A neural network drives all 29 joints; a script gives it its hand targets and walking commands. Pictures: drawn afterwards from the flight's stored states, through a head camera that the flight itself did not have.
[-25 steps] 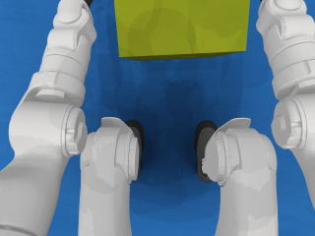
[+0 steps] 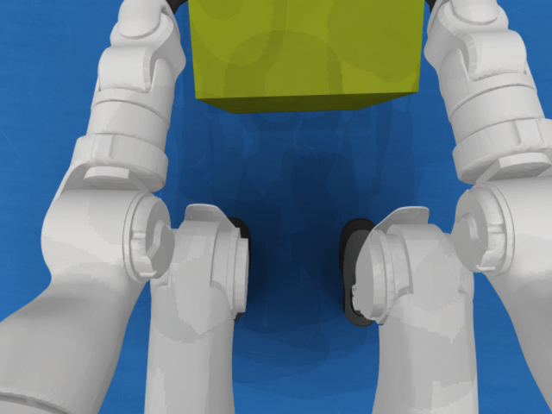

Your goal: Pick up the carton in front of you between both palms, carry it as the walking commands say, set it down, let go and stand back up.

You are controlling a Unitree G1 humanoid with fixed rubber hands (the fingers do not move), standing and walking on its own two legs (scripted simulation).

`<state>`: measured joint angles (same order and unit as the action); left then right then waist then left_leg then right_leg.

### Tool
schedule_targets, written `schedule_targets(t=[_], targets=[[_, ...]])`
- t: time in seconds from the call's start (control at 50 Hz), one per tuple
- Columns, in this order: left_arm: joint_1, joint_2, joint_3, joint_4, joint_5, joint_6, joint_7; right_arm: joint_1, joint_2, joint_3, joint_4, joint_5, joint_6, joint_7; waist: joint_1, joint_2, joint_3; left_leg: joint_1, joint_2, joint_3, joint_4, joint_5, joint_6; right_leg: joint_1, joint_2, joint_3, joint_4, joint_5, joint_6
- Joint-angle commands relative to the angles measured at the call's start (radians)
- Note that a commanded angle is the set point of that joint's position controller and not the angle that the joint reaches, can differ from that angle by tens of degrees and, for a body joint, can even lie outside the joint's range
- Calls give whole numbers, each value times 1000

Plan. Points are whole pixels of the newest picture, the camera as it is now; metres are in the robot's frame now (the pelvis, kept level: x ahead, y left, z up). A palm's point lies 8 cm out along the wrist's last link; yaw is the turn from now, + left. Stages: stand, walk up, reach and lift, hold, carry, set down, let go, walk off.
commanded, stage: reach and lift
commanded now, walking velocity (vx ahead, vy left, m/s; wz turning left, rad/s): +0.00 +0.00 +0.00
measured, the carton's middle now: (298, 21) +0.54 +0.00 -0.23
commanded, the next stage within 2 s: none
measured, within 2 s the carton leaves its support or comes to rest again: neither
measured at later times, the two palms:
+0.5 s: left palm out of the picture +0.49 +0.15 +0.05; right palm out of the picture +0.50 -0.15 +0.05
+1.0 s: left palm out of the picture +0.46 +0.15 +0.20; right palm out of the picture +0.45 -0.15 +0.20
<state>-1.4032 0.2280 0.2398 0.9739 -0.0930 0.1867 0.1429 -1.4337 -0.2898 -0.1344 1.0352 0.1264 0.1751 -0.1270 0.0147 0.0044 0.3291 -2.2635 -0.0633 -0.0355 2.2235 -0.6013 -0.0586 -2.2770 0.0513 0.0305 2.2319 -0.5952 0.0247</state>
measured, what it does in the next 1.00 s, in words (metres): rises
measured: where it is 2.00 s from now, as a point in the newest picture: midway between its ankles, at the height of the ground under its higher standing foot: (293, 287)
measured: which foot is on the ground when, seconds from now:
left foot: down 0.00-1.00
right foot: down 0.00-1.00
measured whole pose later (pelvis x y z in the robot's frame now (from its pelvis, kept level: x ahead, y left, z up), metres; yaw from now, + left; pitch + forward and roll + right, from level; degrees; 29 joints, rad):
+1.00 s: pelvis +0.03 +0.00 +0.24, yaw -1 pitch +35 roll +0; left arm -0.75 -0.07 0.42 0.64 0.19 0.34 0.06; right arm -0.76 0.05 -0.40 0.66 -0.19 0.36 -0.05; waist 0.01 0.00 -0.24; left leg -1.54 -0.10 -0.10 1.43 -0.49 -0.05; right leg -1.55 0.10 0.10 1.43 -0.49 0.04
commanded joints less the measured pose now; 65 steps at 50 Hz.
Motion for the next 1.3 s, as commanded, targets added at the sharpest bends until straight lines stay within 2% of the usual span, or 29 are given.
schedule_targets(t=[0.0,0.06,0.12,0.2,0.24,0.3,0.38,0.5,0.66,0.8,1.0,1.28], targets=[[-627,-1083,-405,-316,-122,1,-296,-643,1067,353,-395,101,-6,280,-15,-33,-1671,718,-83,128,-141,607,32,830,87,-99,-161,626,-9],[-600,-1139,-454,-400,-118,37,-287,-585,1149,382,-481,73,39,262,-23,-33,-1846,750,-100,136,-184,609,21,909,99,-116,-194,652,3],[-535,-1165,-442,-416,-73,74,-282,-497,1207,369,-468,25,84,263,-14,-32,-1792,735,-111,146,-254,516,17,851,112,-128,-265,534,7],[-431,-1186,-311,-256,51,118,-300,-383,1249,240,-293,-87,133,290,2,-38,-1440,581,-108,145,-368,269,26,659,114,-123,-383,279,1],[-416,-1181,-237,-192,114,133,-310,-368,1240,163,-227,-146,146,301,6,-42,-1335,548,-105,141,-421,191,31,611,115,-122,-435,197,-5],[-418,-1180,-167,-161,167,139,-318,-378,1229,90,-195,-199,150,310,5,-35,-1306,561,-108,135,-483,156,36,608,119,-119,-492,151,-11],[-429,-1195,-143,-157,196,145,-324,-383,1238,53,-186,-229,154,317,-2,-20,-1353,627,-112,131,-551,140,35,658,122,-119,-559,131,-13],[-396,-1252,-188,-190,185,170,-338,-350,1288,82,-227,-228,178,331,-9,-4,-1488,754,-115,133,-635,170,28,790,122,-122,-641,165,-8],[-256,-1337,-325,-286,121,187,-353,-228,1376,227,-340,-165,197,341,-10,-15,-1582,921,-117,121,-725,309,20,977,124,-108,-734,304,8],[-113,-1362,-387,-306,107,175,-347,-86,1414,294,-365,-144,186,333,-8,-18,-1482,1037,-117,92,-833,329,18,1085,125,-85,-843,327,13],[97,-1380,-388,-283,140,145,-339,120,1431,286,-345,-179,155,322,-7,-12,-1296,1225,-107,44,-1030,335,28,1266,116,-37,-1040,337,4],[382,-1390,-441,-323,168,116,-336,400,1441,342,-394,-200,124,317,-12,-5,-1095,1572,-75,-23,-1331,453,40,1610,86,26,-1339,452,-10]])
